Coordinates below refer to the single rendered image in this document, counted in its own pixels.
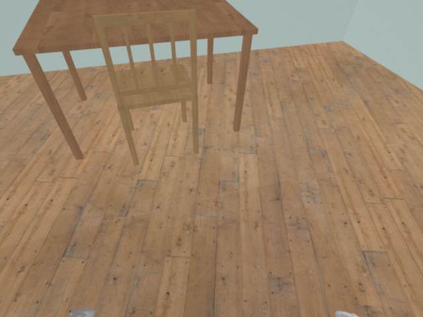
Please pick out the chair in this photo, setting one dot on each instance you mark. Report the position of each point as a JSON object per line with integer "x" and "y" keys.
{"x": 152, "y": 86}

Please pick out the table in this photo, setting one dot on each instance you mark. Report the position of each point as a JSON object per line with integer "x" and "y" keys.
{"x": 68, "y": 25}

